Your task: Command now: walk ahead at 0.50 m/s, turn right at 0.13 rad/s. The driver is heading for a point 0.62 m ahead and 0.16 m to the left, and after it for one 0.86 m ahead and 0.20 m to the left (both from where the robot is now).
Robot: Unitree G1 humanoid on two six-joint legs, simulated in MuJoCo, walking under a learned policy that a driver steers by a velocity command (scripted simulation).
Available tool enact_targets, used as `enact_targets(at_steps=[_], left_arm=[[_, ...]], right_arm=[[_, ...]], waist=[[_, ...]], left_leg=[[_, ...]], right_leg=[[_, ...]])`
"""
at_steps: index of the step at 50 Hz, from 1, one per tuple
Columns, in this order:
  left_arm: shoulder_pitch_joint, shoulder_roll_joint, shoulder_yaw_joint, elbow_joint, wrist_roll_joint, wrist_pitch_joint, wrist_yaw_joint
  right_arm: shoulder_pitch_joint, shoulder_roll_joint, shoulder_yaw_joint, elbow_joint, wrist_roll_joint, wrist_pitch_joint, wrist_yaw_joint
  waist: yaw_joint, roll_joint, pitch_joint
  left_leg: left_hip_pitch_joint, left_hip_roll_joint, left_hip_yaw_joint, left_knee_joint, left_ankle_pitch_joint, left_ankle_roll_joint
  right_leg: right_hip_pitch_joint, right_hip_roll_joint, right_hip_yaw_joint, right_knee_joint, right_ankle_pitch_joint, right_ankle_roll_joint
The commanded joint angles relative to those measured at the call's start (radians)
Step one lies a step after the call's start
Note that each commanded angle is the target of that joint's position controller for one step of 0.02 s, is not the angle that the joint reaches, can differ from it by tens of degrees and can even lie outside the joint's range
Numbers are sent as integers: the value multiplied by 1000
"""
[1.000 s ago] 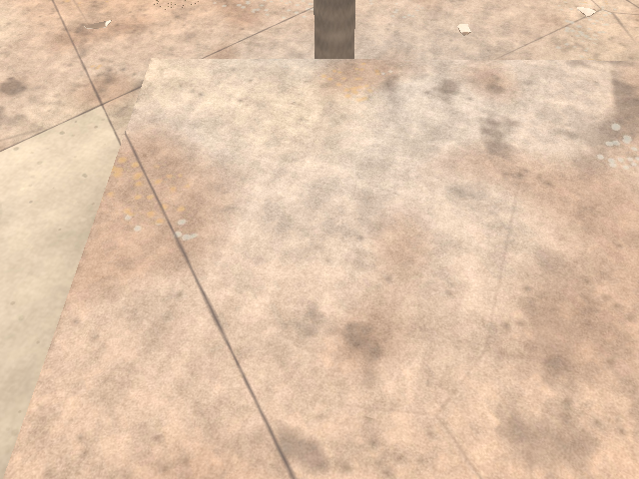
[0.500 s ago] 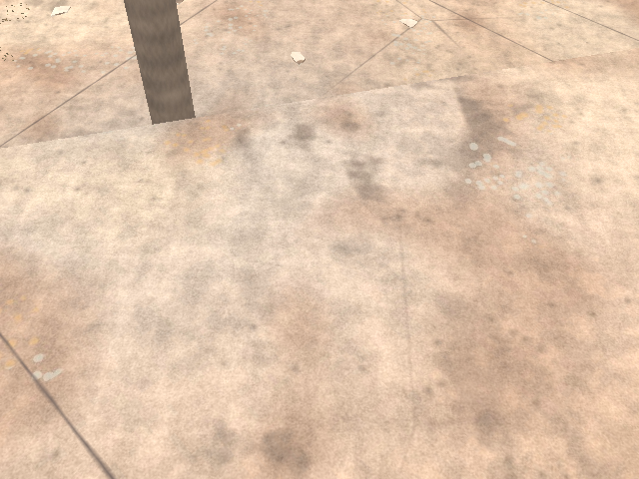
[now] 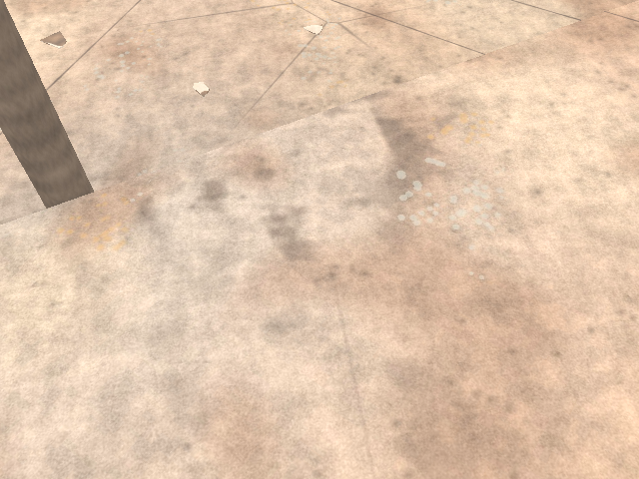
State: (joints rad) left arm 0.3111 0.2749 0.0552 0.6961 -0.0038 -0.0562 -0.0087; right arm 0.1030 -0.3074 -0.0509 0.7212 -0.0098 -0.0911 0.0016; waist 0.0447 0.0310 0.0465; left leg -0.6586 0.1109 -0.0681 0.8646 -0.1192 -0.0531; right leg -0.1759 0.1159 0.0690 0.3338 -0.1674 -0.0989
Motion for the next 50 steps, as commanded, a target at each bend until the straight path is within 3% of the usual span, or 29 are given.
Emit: enact_targets(at_steps=[1,5,9,11,12,13,14,15,16,17,18,19,20,23,25,29,31,34,36,37,38,39,40,41,42,43,44,46,50], left_arm=[[-15,154,36,-46,-1,-23,11],[39,173,38,6,0,-27,3],[60,187,46,47,-3,-10,9],[28,200,50,44,-2,-1,17],[6,204,50,38,-2,6,21],[-1,189,42,28,2,10,29],[48,141,22,-10,18,-3,33],[111,66,-4,-10,30,-27,19],[27,143,8,-20,0,-51,3],[-62,163,12,-50,-23,-67,-5],[-108,158,10,-61,-9,-77,-3],[-117,158,16,-63,12,-77,1],[-99,153,19,-67,19,-71,2],[-77,123,14,-63,24,-48,10],[-146,104,6,-82,25,-42,15],[-290,73,-6,-109,14,-54,6],[-341,83,-2,-122,4,-61,-2],[-350,115,12,-125,-2,-72,-11],[-275,140,27,-106,-4,-80,-9],[-182,164,41,-86,3,-84,-2],[-35,210,55,-72,20,-85,6],[68,280,75,-30,28,-70,4],[75,202,61,-24,-1,-66,-6],[35,143,44,-27,-4,-62,-6],[-14,126,36,-31,6,-56,-7],[-43,111,30,-21,10,-53,-8],[-56,98,23,-16,17,-54,-7],[-60,90,20,0,10,-58,-10],[-45,153,36,33,-6,-56,-7]], right_arm=[[-31,-36,1,-43,10,-4,8],[-121,-56,1,-76,28,-9,24],[-145,-61,1,-109,31,-11,52],[-74,-81,-9,-100,29,-9,58],[23,-105,-25,-76,24,-7,55],[158,-149,-49,-43,22,-4,48],[290,-243,-75,-36,17,0,38],[330,-242,-72,-20,31,1,43],[334,-160,-50,-24,39,5,39],[270,-146,-46,-39,32,10,34],[221,-141,-44,-53,24,15,30],[184,-123,-37,-66,18,17,27],[163,-115,-33,-78,10,18,24],[156,-124,-37,-78,18,18,10],[180,-149,-45,-65,23,20,-2],[242,-156,-49,-35,33,36,-18],[277,-155,-50,-19,39,43,-22],[286,-146,-51,-13,40,55,-27],[262,-142,-54,-19,36,62,-27],[248,-116,-45,-29,33,61,-23],[245,-61,-23,-46,16,57,-18],[390,2,-2,-61,39,48,-18],[404,-73,-10,-38,45,43,-20],[308,-128,-25,-38,44,44,-19],[235,-127,-26,-54,33,44,-20],[182,-115,-27,-71,22,39,-17],[174,-101,-28,-76,22,37,-11],[188,-63,-19,-73,27,39,-3],[85,-19,5,-104,11,31,7]], waist=[[11,-96,-42],[55,-90,9],[50,-89,26],[4,-107,-28],[-52,-104,-97],[-118,-80,-185],[-135,61,-309],[-102,237,-383],[-149,141,-336],[-146,79,-201],[-124,-5,-132],[-92,-30,-88],[-61,1,-86],[-36,28,-70],[-54,24,-46],[-110,45,-43],[-125,49,-41],[-110,69,-43],[-63,97,-60],[-13,86,-121],[51,10,-262],[5,-295,-393],[15,-283,-345],[38,-173,-202],[28,-100,-120],[15,-82,-52],[-9,-106,-39],[-32,-140,-44],[-16,-115,-27]], left_leg=[[100,-15,40,-171,227,-2],[41,-27,36,-272,248,40],[-41,-50,36,-315,75,100],[82,-97,79,-327,2,134],[233,-140,120,-346,17,157],[450,-148,99,-355,70,190],[798,62,-239,-351,75,308],[1021,210,-669,-485,-90,428],[1019,196,-667,-541,-241,391],[891,169,-545,-565,-211,361],[766,135,-464,-582,-129,343],[667,102,-405,-604,-25,334],[605,79,-375,-623,52,335],[497,43,-289,-650,177,346],[450,14,-243,-657,201,329],[403,-39,-211,-627,135,268],[435,-23,-256,-599,100,259],[536,11,-348,-522,74,242],[551,13,-378,-451,133,222],[523,-32,-348,-348,182,195],[425,-82,-271,-105,92,163],[77,-229,-130,208,-347,92],[-59,-168,-137,353,-460,79],[-96,-134,-137,400,-372,73],[-81,-105,-96,390,-305,67],[-77,-83,-84,341,-262,64],[-38,-57,-76,300,-232,65],[10,-41,-43,220,-221,60],[24,-13,7,-12,-89,45]], right_leg=[[-43,-232,99,-137,191,-129],[80,-301,108,-145,124,-123],[260,-365,84,-80,288,-100],[277,-351,35,12,565,-69],[259,-321,-8,133,746,-48],[173,-276,-57,321,785,-12],[-139,-191,-109,665,472,53],[-458,-25,-36,910,-368,102],[-571,-81,68,981,-367,88],[-616,-123,49,956,-277,80],[-598,-157,33,887,-213,78],[-551,-182,30,813,-167,86],[-497,-193,32,775,-142,97],[-458,-193,3,665,-107,145],[-457,-180,-9,534,7,171],[-343,-121,-15,272,241,179],[-318,-104,-2,211,260,171],[-297,-100,33,139,181,142],[-193,-101,19,103,117,104],[-34,-126,19,72,130,68],[215,-270,140,110,96,2],[552,-481,562,62,-93,-164],[530,-520,724,-10,-300,-171],[407,-473,596,-34,-312,-132],[290,-430,471,-47,-207,-108],[192,-392,387,-71,-89,-108],[133,-362,322,-92,-13,-101],[82,-332,246,-128,67,-110],[43,-331,146,-183,163,-133]])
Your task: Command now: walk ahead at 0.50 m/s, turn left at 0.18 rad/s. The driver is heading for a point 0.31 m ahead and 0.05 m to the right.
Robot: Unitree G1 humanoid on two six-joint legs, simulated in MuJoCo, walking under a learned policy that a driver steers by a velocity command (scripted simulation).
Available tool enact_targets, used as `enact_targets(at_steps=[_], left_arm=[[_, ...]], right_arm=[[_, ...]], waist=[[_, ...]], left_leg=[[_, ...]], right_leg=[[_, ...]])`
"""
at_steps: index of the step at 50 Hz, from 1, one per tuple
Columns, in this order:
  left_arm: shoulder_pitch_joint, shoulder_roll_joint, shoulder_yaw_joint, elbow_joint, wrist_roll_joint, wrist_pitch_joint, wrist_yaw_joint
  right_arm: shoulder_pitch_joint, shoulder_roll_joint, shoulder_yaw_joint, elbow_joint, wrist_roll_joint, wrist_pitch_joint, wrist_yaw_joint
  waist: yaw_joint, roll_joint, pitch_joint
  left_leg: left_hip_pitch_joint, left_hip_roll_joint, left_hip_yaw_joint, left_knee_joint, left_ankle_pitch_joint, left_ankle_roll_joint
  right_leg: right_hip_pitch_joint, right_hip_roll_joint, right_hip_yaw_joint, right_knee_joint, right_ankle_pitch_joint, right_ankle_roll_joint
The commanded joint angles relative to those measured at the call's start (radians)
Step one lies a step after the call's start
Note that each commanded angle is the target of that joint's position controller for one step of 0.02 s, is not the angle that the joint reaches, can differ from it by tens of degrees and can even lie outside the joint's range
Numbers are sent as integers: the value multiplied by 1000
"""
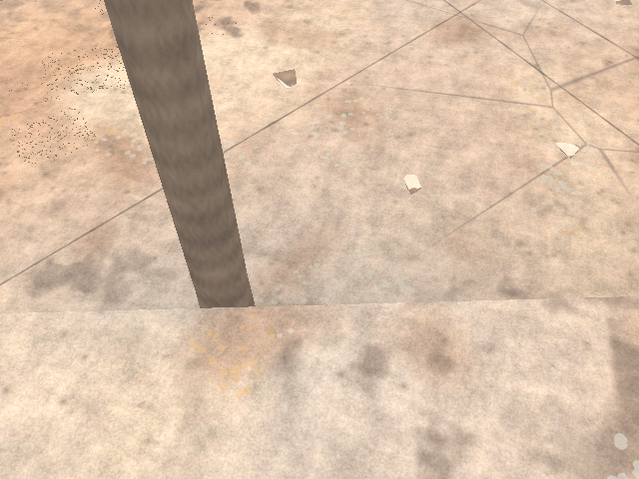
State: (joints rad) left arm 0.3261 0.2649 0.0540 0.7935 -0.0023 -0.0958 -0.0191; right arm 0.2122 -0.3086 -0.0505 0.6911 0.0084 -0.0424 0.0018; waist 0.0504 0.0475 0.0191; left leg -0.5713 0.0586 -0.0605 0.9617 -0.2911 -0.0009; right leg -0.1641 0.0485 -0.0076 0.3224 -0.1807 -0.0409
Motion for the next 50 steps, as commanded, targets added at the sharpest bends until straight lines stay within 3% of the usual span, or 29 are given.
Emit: enact_targets(at_steps=[1,3,7,9,10,11,12,13,14,15,16,17,19,21,24,27,28,29,30,31,32,33,36,40,41,43,50], left_arm=[[-55,173,39,-57,-10,-13,5],[-31,188,40,-39,-16,-6,6],[47,204,41,4,-31,14,7],[35,221,45,13,-29,27,14],[30,212,41,15,-28,33,17],[39,188,31,14,-20,32,20],[32,123,5,-26,12,29,24],[215,37,-22,-1,4,22,24],[195,150,6,27,-12,26,27],[112,175,17,8,-26,33,29],[68,157,14,2,-19,42,37],[16,148,13,-11,-1,55,43],[41,99,4,0,-2,89,53],[39,67,-10,5,6,104,59],[-18,79,-14,2,12,113,59],[-66,97,-11,-1,20,123,55],[-96,112,-10,-13,32,124,57],[-122,152,-5,-30,37,124,63],[-170,205,3,-44,28,129,71],[-194,169,-1,-33,16,130,66],[-201,124,-11,-31,17,128,59],[-201,108,-18,-22,24,124,57],[-193,113,-21,8,18,107,57],[-200,116,-26,46,14,107,59],[-204,131,-21,47,16,106,52],[-204,117,-23,65,12,102,44],[-206,114,-22,126,10,99,43]], right_arm=[[-55,-13,9,-78,-5,-23,11],[-115,-15,12,-88,0,-30,17],[-213,-41,4,-126,8,-44,28],[-175,-68,-9,-118,4,-51,30],[-103,-84,-21,-91,-8,-52,27],[-1,-124,-39,-65,-24,-53,19],[140,-199,-53,-52,-49,-51,9],[150,-224,-55,-41,-45,-32,15],[156,-150,-41,-36,-22,-20,22],[92,-109,-25,-33,-13,-19,25],[20,-77,-13,-32,-13,-20,28],[-26,-66,-9,-35,-15,-23,30],[-88,-60,-9,-19,-34,-35,39],[-145,-55,-7,-6,-37,-44,39],[-116,-75,-8,40,-32,-36,29],[-117,-76,2,75,-20,-20,27],[-86,-57,11,93,-17,-19,28],[-51,-37,21,107,-28,-20,28],[29,-37,21,118,-39,-20,32],[27,-41,21,126,-35,-10,24],[-22,-65,16,124,-33,-1,17],[-40,-59,17,123,-30,6,9],[-5,-58,18,147,-31,13,2],[0,-58,18,177,-21,15,1],[-7,-41,25,180,-22,25,-10],[-2,-53,24,194,-21,41,-25],[4,-51,25,233,-21,65,-44]], waist=[[-11,-128,3],[9,-125,8],[24,-127,29],[-19,-136,17],[-60,-126,-31],[-107,-115,-116],[-155,16,-273],[-93,269,-413],[-128,143,-384],[-114,101,-250],[-85,40,-192],[-64,12,-138],[-10,61,-118],[12,83,-125],[-12,88,-157],[-3,51,-112],[-9,26,-81],[-31,-27,-66],[-95,-147,-50],[-88,-192,-51],[-60,-147,-9],[-55,-129,-8],[-58,-120,-33],[-53,-86,-65],[-51,-107,-59],[-52,-64,-65],[-61,-37,-39]], left_leg=[[-42,36,9,-175,141,-7],[14,17,30,-286,240,-8],[77,-17,27,-409,261,2],[154,-33,32,-472,243,23],[272,-52,51,-515,283,44],[449,-33,49,-528,389,76],[718,173,-147,-466,716,142],[938,385,-438,-474,818,316],[844,338,-443,-511,745,303],[746,293,-311,-521,767,273],[644,248,-237,-542,792,250],[546,236,-210,-578,780,251],[365,196,-131,-649,738,249],[287,157,-47,-658,776,244],[301,149,-27,-656,705,239],[242,131,-46,-652,344,199],[213,101,-50,-653,177,154],[186,60,-41,-631,14,99],[160,-3,-8,-620,-109,59],[247,-32,36,-615,-77,35],[266,-34,38,-605,-45,27],[274,-29,39,-597,-18,32],[303,-23,38,-583,90,35],[348,-20,43,-560,209,34],[360,-17,34,-558,246,30],[389,-20,39,-551,274,27],[414,-13,36,-555,251,24]], right_leg=[[24,-254,192,-176,188,-184],[13,-237,143,-174,204,-166],[51,-268,186,-126,201,-145],[82,-275,195,-61,269,-115],[85,-242,159,35,407,-84],[46,-182,114,192,475,-43],[-129,-104,64,487,177,17],[-393,6,58,780,-474,76],[-423,-21,149,884,-489,83],[-481,-50,130,911,-452,84],[-470,-90,101,869,-396,91],[-447,-107,86,816,-348,97],[-274,-122,78,702,-265,105],[-153,-115,61,529,-200,110],[-53,-96,52,359,-35,102],[56,-84,42,179,85,64],[89,-103,72,103,154,43],[121,-171,143,77,277,16],[118,-221,174,102,288,-27],[3,-185,152,83,41,-37],[-48,-145,135,67,-52,-16],[-54,-135,128,65,-29,3],[-9,-129,116,100,124,17],[20,-123,107,125,233,14],[23,-109,88,134,253,23],[15,-106,85,132,260,26],[-5,-91,70,112,209,29]])
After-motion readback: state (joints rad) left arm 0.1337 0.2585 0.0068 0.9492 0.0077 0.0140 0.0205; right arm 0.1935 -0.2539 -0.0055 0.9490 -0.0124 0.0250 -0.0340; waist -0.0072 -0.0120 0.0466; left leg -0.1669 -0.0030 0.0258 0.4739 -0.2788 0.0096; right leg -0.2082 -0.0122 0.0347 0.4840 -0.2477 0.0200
